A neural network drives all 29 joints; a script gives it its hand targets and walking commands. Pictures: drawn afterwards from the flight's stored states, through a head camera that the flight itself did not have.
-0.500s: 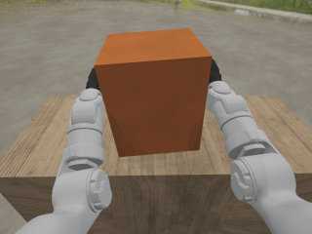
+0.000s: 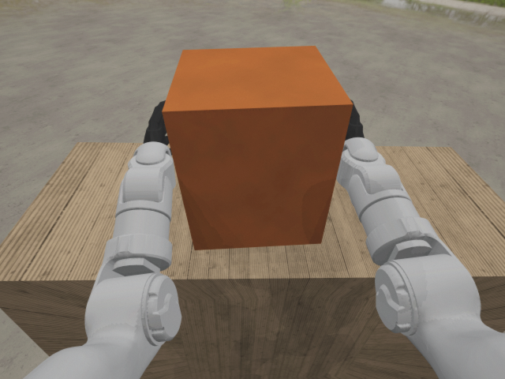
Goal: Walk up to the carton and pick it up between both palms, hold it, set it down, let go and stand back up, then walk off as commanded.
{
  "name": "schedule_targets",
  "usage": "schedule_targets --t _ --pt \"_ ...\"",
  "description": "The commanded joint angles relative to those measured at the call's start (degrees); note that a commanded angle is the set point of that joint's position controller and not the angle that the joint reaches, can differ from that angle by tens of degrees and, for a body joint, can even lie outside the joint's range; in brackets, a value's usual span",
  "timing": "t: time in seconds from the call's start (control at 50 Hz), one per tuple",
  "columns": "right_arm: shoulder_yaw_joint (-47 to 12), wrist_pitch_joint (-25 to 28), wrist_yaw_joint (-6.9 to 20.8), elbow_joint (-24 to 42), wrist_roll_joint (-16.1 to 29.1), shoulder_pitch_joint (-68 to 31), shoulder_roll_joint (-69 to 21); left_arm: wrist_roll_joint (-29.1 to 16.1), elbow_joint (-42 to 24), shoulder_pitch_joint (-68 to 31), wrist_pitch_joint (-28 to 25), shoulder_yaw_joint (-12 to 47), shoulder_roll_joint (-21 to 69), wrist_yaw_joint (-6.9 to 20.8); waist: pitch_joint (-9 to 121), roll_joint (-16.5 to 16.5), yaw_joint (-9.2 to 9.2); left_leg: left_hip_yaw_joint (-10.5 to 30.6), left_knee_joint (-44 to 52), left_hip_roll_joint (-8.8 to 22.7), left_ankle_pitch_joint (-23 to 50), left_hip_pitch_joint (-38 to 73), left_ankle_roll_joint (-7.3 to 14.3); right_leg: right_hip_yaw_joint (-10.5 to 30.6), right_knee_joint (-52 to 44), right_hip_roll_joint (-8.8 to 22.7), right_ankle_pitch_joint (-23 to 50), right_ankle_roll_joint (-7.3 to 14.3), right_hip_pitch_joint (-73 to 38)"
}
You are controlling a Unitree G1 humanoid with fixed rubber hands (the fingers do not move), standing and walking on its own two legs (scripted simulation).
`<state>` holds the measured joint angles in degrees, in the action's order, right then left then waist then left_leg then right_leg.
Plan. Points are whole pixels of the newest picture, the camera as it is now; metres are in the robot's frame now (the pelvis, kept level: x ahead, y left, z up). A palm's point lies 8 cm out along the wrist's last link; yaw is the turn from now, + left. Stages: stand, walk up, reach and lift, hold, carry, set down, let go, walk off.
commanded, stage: set down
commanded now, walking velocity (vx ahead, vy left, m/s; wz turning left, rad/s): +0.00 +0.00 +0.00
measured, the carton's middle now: (254, 149) +0.42 +0.01 +0.20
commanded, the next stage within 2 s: none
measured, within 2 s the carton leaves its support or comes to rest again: neither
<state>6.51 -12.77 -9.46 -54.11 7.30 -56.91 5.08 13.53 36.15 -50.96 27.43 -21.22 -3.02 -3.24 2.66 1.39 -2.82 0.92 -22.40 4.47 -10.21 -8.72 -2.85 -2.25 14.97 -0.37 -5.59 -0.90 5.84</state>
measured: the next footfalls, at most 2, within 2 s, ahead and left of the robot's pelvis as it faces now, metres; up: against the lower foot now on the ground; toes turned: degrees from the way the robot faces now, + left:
none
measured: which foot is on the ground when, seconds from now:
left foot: down 0.00-1.00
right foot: down 0.00-1.00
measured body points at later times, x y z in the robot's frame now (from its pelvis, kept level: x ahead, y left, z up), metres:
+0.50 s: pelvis +0.02 +0.00 +0.00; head -0.01 +0.02 +0.45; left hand +0.45 +0.16 +0.18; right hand +0.45 -0.15 +0.20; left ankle +0.02 +0.14 -0.75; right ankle +0.03 -0.13 -0.75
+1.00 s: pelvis +0.02 +0.00 +0.00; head +0.01 +0.01 +0.45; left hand +0.46 +0.15 +0.16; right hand +0.46 -0.16 +0.18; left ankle +0.02 +0.14 -0.75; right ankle +0.03 -0.13 -0.75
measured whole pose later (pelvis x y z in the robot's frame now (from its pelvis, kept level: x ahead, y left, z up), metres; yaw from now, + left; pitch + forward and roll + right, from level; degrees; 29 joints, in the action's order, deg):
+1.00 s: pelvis +0.02 +0.00 +0.00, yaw +0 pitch -1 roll -1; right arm 12.7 -5.2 -6.9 -62.3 -1.0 -56.9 4.4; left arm 13.5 49.7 -51.0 14.7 -22.1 -2.4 -5.2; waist 2.1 0.9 -2.8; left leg 0.9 -20.3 4.5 -10.7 -8.7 -3.0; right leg -2.3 14.7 -0.3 -7.1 -0.9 6.6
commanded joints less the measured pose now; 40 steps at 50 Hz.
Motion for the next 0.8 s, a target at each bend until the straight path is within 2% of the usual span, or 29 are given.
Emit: schedule_targets --t 0.0,0.12,0.14,0.24,0.26,0.3,0.34,0.42,0.54,0.68,0.78 --pt "-5.2 6.7 8.0 15.8 -3.3 -44.5 -35.7 -5.4 -4.0 -45.9 -6.9 20.4 34.0 10.6 27.1 -4.8 -4.22 -4.3 6.7 -7.6 5.4 6.1 -1.1 -2.6 0.7 -1.6 7.0 -3.4 -16.4" --pt "-5.7 8.8 8.7 14.5 -3.8 -45.5 -37.5 -6.0 -3.7 -47.9 -10.5 21.1 35.4 9.1 31.4 -6.6 -2.91 -4.7 5.4 -7.6 10.3 6.7 -1.9 -2.6 2.0 -1.6 12.0 -3.3 -16.8" --pt "-5.7 9.1 8.9 14.7 -4.3 -45.5 -37.7 -6.2 -3.2 -48.0 -10.9 21.1 35.6 9.0 31.7 -5.5 -3.32 -4.5 5.5 -7.7 10.6 6.7 -2.0 -2.9 1.9 -1.8 12.4 -3.4 -17.0" --pt "-5.4 9.3 9.2 12.5 -5.1 -42.8 -37.6 -5.1 -0.8 -45.5 -11.6 19.3 34.6 8.9 29.9 -5.0 -2.32 -4.8 5.7 -7.4 11.0 6.6 -1.8 -2.6 1.7 -1.5 12.9 -3.2 -16.8" --pt "-4.8 9.3 9.2 11.5 -5.5 -42.2 -37.3 -4.8 -0.6 -45.6 -11.7 19.2 34.7 9.0 29.6 -5.5 -2.82 -5.0 5.8 -7.4 10.4 6.5 -1.8 -2.7 1.7 -1.4 12.1 -3.2 -16.7" --pt "-5.0 9.5 9.3 11.4 -5.3 -42.1 -37.4 -4.9 -0.8 -45.4 -12.1 19.5 34.7 8.7 29.9 -5.7 -2.55 -5.1 5.6 -7.4 12.0 6.8 -2.1 -2.7 2.0 -1.5 13.4 -3.1 -16.5" --pt "-5.6 9.8 9.2 12.0 -5.0 -41.8 -37.3 -5.1 -0.9 -44.5 -12.3 19.6 34.6 8.6 30.9 -5.1 -2.27 -5.0 5.1 -7.3 14.0 7.4 -2.2 -2.6 2.2 -1.7 16.0 -3.2 -16.7" --pt "-6.5 10.3 8.9 13.1 -4.4 -41.8 -37.7 -6.1 -1.9 -45.3 -13.5 20.6 35.2 8.3 33.2 -5.4 -2.96 -4.8 3.9 -7.6 17.1 7.6 -2.7 -2.4 3.0 -1.7 20.6 -3.3 -17.9" --pt "-5.4 10.6 9.5 10.8 -5.4 -40.2 -37.1 -5.6 -0.3 -44.9 -14.5 20.5 35.8 7.7 33.2 -6.7 -2.95 -4.6 3.8 -7.1 18.6 8.6 -3.2 -2.6 2.4 -1.8 19.3 -2.9 -15.9" --pt "-1.2 10.3 10.2 7.8 -7.9 -38.9 -35.8 -4.0 3.8 -44.3 -14.6 16.6 33.8 8.3 28.8 -4.9 -2.70 -5.2 5.7 -6.9 13.5 6.3 -2.2 -2.5 1.5 -1.3 14.9 -3.1 -14.5" --pt "-0.1 12.0 11.2 7.8 -9.2 -41.3 -36.5 -4.0 3.1 -47.7 -16.6 16.3 34.6 7.1 32.6 -6.3 -1.86 -5.3 5.0 -6.9 14.9 6.8 -2.6 -2.7 2.0 -1.5 15.6 -3.1 -13.3"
